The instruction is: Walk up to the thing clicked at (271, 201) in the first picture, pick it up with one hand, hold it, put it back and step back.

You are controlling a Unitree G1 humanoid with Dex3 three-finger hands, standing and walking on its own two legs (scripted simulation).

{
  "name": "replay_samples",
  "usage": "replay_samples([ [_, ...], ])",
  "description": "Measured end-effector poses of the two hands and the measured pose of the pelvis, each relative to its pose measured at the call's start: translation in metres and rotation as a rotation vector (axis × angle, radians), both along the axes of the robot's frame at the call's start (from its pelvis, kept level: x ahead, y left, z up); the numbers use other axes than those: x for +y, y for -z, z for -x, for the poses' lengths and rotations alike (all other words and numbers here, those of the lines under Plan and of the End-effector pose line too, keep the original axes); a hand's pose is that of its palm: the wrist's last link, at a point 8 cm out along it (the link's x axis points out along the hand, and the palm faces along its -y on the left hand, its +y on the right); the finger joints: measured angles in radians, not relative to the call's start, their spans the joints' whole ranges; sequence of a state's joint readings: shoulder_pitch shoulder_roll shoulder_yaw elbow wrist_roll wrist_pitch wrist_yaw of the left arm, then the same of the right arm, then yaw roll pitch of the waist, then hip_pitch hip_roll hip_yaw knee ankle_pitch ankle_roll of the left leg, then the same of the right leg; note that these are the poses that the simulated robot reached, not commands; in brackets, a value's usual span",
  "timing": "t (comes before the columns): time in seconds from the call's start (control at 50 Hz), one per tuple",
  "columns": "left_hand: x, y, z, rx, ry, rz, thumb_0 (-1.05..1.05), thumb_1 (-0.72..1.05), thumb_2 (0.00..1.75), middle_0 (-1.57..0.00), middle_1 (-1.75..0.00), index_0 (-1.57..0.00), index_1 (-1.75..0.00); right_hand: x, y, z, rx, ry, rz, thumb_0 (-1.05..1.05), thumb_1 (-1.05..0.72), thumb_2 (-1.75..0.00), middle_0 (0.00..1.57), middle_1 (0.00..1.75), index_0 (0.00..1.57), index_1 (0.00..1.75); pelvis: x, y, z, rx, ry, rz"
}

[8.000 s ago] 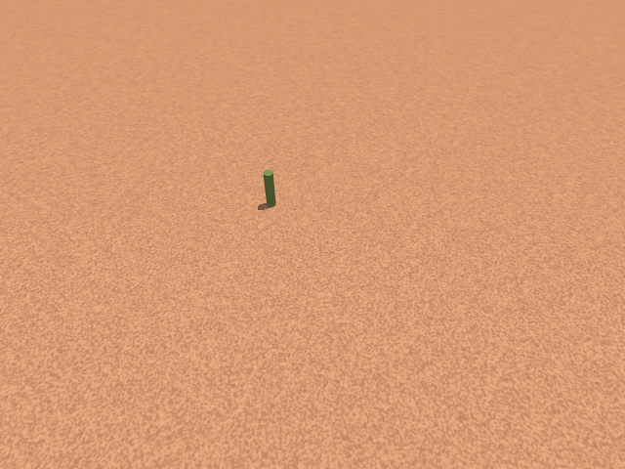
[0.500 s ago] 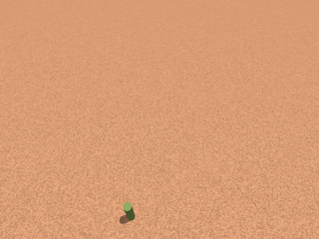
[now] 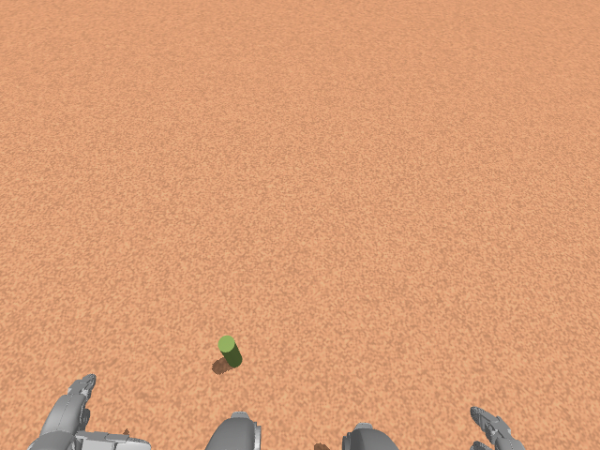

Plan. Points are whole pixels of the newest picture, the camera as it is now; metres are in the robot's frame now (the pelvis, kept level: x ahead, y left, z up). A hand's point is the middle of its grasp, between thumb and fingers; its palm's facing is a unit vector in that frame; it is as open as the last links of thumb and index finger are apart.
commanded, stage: go down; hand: left
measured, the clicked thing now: (231, 352) +0.38 +0.20 -0.62
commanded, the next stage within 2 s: none
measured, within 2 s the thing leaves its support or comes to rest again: neither
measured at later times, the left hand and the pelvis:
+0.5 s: hand (104, 424) +0.16 +0.31 -0.18, palm faces +0.14 -0.95 -0.27, open 17.5 cm; pelvis -0.02 +0.00 -0.07, yaw +1 degrees
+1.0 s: hand (110, 370) +0.26 +0.36 -0.25, palm faces +0.17 -0.96 -0.20, open 17.3 cm; pelvis -0.06 -0.01 -0.20, yaw -2 degrees
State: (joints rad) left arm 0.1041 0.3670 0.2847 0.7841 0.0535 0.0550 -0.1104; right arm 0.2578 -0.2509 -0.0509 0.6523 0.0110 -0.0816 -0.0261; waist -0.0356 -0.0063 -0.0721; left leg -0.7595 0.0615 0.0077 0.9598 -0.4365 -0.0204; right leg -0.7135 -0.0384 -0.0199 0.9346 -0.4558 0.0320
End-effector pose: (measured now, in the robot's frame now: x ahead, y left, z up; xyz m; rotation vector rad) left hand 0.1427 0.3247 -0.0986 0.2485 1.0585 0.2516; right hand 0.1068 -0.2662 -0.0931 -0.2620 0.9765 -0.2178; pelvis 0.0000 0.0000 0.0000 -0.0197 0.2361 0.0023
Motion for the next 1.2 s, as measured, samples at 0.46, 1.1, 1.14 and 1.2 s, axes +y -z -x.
replay_samples([
  [0.46,0.025,0.039,0.011,-0.119,-0.022,0.035,-0.01,-0.57,0.01,-0.09,-0.04,-0.09,-0.03,0.015,0.037,-0.050,-0.205,-0.145,0.050,0.00,-0.90,-0.90,0.20,0.30,0.21,0.30,-0.004,0.059,0.019,0.123,-0.017,0.017],
  [1.1,0.089,0.145,-0.097,-0.621,0.088,0.053,-0.02,-0.51,0.06,-0.06,-0.09,-0.06,-0.08,-0.012,0.224,0.029,0.086,-0.169,0.118,0.00,-0.89,-0.90,0.20,0.30,0.21,0.30,-0.005,0.221,0.069,0.325,0.017,0.048],
  [1.14,0.091,0.148,-0.101,-0.636,0.091,0.056,-0.02,-0.51,0.05,-0.06,-0.09,-0.06,-0.08,-0.013,0.228,0.031,0.090,-0.168,0.124,0.00,-0.90,-0.90,0.20,0.30,0.21,0.30,-0.004,0.226,0.069,0.328,0.019,0.052],
  [1.2,0.093,0.153,-0.105,-0.651,0.096,0.063,-0.02,-0.50,0.05,-0.06,-0.08,-0.06,-0.08,-0.014,0.235,0.033,0.093,-0.169,0.129,0.00,-0.90,-0.90,0.20,0.30,0.21,0.30,-0.004,0.234,0.070,0.331,0.020,0.054],
])
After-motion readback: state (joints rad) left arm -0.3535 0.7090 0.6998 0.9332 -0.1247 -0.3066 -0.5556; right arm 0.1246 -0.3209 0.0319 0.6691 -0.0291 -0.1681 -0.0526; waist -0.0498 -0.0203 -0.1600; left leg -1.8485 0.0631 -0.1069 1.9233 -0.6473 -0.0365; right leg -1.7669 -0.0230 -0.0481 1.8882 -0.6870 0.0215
